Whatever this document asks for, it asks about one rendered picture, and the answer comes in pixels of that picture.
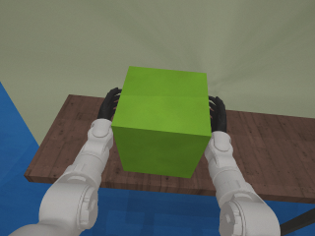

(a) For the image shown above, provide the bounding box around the left robot forearm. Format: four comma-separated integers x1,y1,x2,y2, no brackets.
38,118,113,220

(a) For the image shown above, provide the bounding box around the robot left upper arm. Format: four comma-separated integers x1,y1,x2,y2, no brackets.
8,182,98,236

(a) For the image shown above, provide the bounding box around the table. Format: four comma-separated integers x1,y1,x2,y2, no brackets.
24,94,315,236

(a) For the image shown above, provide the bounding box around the carton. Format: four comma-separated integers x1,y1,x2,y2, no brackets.
111,66,212,179

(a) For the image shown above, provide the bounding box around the robot right upper arm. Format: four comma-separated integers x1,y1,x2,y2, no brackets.
219,200,281,236

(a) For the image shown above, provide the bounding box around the robot right hand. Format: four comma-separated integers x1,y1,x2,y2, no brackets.
208,96,227,133

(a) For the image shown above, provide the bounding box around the right robot forearm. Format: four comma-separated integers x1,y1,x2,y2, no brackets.
204,131,281,236

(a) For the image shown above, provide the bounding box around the robot left hand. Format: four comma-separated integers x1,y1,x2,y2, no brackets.
96,88,122,121

